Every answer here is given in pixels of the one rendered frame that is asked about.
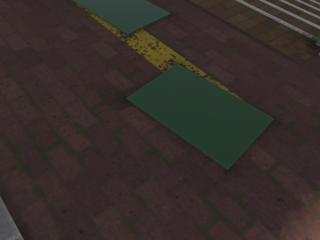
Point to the stairs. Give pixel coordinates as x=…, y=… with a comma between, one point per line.
x=303, y=14

